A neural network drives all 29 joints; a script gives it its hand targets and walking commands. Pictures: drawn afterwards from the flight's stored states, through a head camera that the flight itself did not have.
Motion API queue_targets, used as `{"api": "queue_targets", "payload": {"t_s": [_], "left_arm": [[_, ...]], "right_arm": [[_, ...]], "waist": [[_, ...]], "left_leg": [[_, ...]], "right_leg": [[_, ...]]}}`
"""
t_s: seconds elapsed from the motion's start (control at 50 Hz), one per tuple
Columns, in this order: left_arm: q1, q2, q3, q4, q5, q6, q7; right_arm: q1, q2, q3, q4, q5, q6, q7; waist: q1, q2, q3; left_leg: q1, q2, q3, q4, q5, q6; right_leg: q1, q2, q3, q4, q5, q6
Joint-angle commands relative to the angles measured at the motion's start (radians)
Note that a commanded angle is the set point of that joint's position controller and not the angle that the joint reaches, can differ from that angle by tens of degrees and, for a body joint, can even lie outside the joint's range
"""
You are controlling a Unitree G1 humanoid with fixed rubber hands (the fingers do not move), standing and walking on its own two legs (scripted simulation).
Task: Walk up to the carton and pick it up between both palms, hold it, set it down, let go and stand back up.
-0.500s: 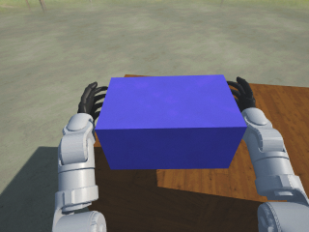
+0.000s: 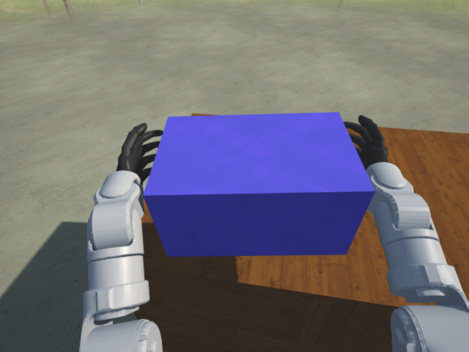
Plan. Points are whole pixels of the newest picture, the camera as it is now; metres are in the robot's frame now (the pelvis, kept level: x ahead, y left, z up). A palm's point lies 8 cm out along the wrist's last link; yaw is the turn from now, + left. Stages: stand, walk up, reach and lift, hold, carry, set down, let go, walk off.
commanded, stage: hold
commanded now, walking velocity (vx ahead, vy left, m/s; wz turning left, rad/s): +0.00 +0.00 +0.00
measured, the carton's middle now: (254, 183) +0.35 -0.01 +0.16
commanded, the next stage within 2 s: none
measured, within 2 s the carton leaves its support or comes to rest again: neither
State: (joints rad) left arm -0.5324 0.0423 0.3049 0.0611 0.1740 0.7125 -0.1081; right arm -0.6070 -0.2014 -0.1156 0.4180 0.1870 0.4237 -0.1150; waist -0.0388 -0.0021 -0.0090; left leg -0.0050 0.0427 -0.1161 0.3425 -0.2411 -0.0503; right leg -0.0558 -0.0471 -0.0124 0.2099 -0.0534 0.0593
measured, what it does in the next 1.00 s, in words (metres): stands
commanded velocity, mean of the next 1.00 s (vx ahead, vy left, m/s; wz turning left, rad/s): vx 0.00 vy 0.00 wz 0.00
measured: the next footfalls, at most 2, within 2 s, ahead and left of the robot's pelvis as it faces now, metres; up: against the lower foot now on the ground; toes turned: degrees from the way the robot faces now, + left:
none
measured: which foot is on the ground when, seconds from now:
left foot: down 0.00-1.00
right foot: down 0.00-1.00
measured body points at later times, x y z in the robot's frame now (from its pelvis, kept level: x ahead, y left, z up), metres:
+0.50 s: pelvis +0.00 +0.00 +0.00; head -0.05 +0.01 +0.45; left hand +0.36 +0.19 +0.19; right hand +0.38 -0.20 +0.19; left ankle -0.02 +0.15 -0.75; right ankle +0.05 -0.16 -0.75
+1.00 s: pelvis +0.00 +0.00 +0.00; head -0.05 +0.01 +0.45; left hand +0.36 +0.19 +0.19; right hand +0.38 -0.20 +0.19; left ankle -0.02 +0.15 -0.75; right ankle +0.04 -0.16 -0.75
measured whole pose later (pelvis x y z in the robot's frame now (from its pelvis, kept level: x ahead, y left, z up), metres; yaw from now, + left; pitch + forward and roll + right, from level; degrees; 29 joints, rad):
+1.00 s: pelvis +0.00 +0.00 +0.00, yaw +1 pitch -6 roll -1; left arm -0.54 0.05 0.31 0.08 0.19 0.71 -0.12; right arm -0.62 -0.20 -0.11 0.43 0.18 0.42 -0.12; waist -0.04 -0.01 -0.01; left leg 0.00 0.04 -0.12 0.34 -0.23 -0.05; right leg -0.04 -0.05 -0.01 0.21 -0.06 0.06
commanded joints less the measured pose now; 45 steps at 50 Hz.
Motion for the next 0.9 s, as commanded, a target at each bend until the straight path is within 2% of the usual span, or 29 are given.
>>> {"api": "queue_targets", "payload": {"t_s": [0.0,0.18,0.24,0.4,0.5,0.64,0.8,0.88], "left_arm": [[-0.68,-0.427,-0.42,-0.16,-0.133,-0.074,-0.11],[-0.7,-0.437,-0.42,-0.138,-0.135,-0.08,-0.115],[-0.687,-0.437,-0.418,-0.14,-0.133,-0.079,-0.113],[-0.708,-0.434,-0.408,-0.123,-0.125,-0.078,-0.115],[-0.701,-0.436,-0.418,-0.145,-0.131,-0.08,-0.11],[-0.694,-0.43,-0.405,-0.128,-0.124,-0.079,-0.114],[-0.698,-0.436,-0.418,-0.139,-0.131,-0.081,-0.116],[-0.688,-0.438,-0.419,-0.157,-0.128,-0.078,-0.114]], "right_arm": [[-0.747,0.517,0.383,-0.309,0.118,-0.046,0.185],[-0.765,0.522,0.375,-0.298,0.11,-0.048,0.186],[-0.763,0.519,0.38,-0.305,0.116,-0.049,0.187],[-0.775,0.519,0.366,-0.272,0.11,-0.049,0.191],[-0.773,0.518,0.377,-0.287,0.119,-0.053,0.192],[-0.767,0.523,0.374,-0.283,0.111,-0.05,0.189],[-0.771,0.525,0.38,-0.304,0.116,-0.053,0.186],[-0.773,0.52,0.389,-0.321,0.121,-0.053,0.186]], "waist": [[-0.004,0.009,-0.393],[-0.009,0.013,-0.391],[-0.008,0.01,-0.396],[-0.005,0.016,-0.37],[-0.005,0.017,-0.399],[-0.005,0.005,-0.384],[-0.011,0.007,-0.396],[-0.002,0.015,-0.41]], "left_leg": [[-0.186,-0.116,0.121,-0.076,0.336,-0.019],[-0.193,-0.117,0.123,-0.078,0.32,-0.021],[-0.172,-0.115,0.123,-0.07,0.355,-0.024],[-0.194,-0.115,0.125,-0.082,0.305,-0.021],[-0.164,-0.115,0.122,-0.067,0.362,-0.026],[-0.179,-0.119,0.127,-0.078,0.328,-0.02],[-0.165,-0.118,0.125,-0.07,0.358,-0.024],[-0.155,-0.118,0.124,-0.069,0.376,-0.025]], "right_leg": [[0.342,0.115,-0.035,0.043,0.1,-0.052],[0.338,0.116,-0.039,0.044,0.082,-0.054],[0.336,0.12,-0.039,0.043,0.094,-0.054],[0.328,0.115,-0.038,0.04,0.061,-0.056],[0.331,0.118,-0.039,0.041,0.09,-0.055],[0.339,0.115,-0.039,0.041,0.086,-0.051],[0.336,0.119,-0.04,0.042,0.102,-0.051],[0.343,0.12,-0.04,0.041,0.108,-0.052]]}}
